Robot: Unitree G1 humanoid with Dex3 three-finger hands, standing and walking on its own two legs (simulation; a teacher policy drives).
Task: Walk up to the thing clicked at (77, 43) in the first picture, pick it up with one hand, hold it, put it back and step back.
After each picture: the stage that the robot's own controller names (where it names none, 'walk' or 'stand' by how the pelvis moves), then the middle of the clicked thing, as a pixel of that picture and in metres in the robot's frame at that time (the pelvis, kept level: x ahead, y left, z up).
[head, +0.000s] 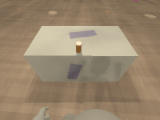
stand; (78, 47) +0.76 +0.14 -0.09
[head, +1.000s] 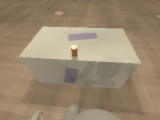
walk; (74, 51) +0.67 +0.20 -0.07
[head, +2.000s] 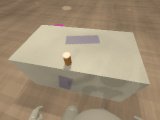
stand; (67, 59) +0.50 +0.22 -0.05
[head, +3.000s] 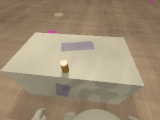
stand; (64, 66) +0.46 +0.23 -0.08
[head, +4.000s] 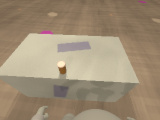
stand; (62, 67) +0.45 +0.24 -0.09
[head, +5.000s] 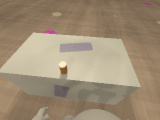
stand; (63, 68) +0.46 +0.23 -0.09
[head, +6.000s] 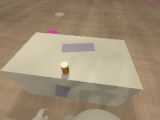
stand; (65, 68) +0.46 +0.22 -0.09
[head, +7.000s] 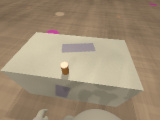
rise first; (65, 68) +0.45 +0.22 -0.09
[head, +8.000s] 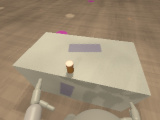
rise first; (70, 67) +0.47 +0.21 -0.09
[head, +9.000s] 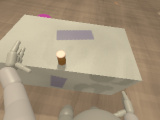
go down; (61, 58) +0.49 +0.19 -0.05
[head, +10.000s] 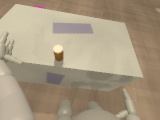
go down; (58, 53) +0.49 +0.19 -0.01
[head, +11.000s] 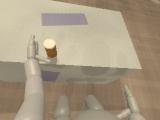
close in; (50, 49) +0.48 +0.20 +0.02
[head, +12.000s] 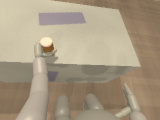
close; (48, 47) +0.50 +0.21 +0.03
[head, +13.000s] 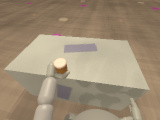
lift; (61, 68) +0.31 +0.17 +0.14
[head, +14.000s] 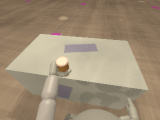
hold; (63, 67) +0.33 +0.17 +0.13
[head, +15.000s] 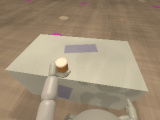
hold; (62, 68) +0.32 +0.17 +0.12
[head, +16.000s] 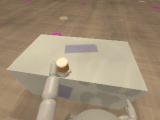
hold; (63, 67) +0.33 +0.17 +0.12
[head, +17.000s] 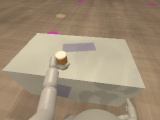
crouch; (62, 60) +0.38 +0.18 +0.12
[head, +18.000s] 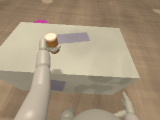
lower; (52, 44) +0.49 +0.21 +0.13
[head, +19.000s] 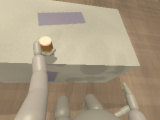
lower; (47, 46) +0.50 +0.21 +0.03
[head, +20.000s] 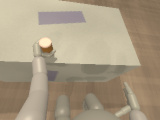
lower; (47, 48) +0.49 +0.21 +0.03
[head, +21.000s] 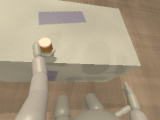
lower; (47, 47) +0.49 +0.21 +0.03
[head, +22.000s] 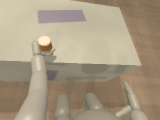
lower; (46, 46) +0.50 +0.21 +0.03
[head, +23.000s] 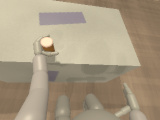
open; (48, 47) +0.50 +0.20 +0.02
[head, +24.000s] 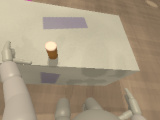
sink last; (52, 51) +0.48 +0.20 +0.01
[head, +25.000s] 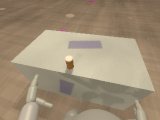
stand; (69, 62) +0.49 +0.21 -0.03
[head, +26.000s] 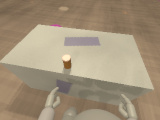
stand; (67, 62) +0.47 +0.20 -0.03
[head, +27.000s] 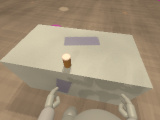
stand; (66, 61) +0.48 +0.20 -0.02
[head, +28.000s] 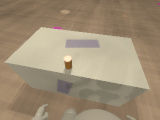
stand; (68, 62) +0.48 +0.20 -0.05
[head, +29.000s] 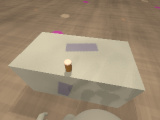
stand; (68, 65) +0.49 +0.20 -0.09
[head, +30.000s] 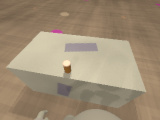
stand; (67, 67) +0.47 +0.21 -0.09
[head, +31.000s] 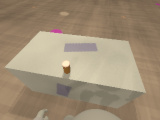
stand; (66, 67) +0.46 +0.21 -0.09
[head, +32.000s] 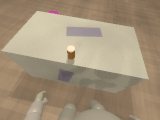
walk; (71, 52) +0.53 +0.16 -0.07
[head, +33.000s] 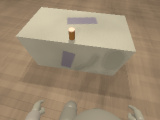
walk; (71, 34) +0.79 +0.23 -0.07
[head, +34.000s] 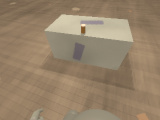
stand; (83, 28) +1.15 +0.16 -0.07
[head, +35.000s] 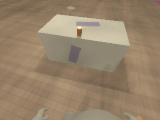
stand; (79, 31) +1.08 +0.18 -0.09
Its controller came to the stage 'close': yes
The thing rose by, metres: 0.21
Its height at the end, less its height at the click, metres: +0.00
